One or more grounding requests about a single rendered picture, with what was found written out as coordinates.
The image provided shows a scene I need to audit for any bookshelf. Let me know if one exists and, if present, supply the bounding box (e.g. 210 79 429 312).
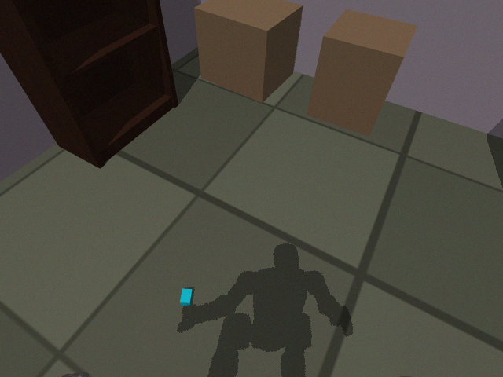
0 0 178 169

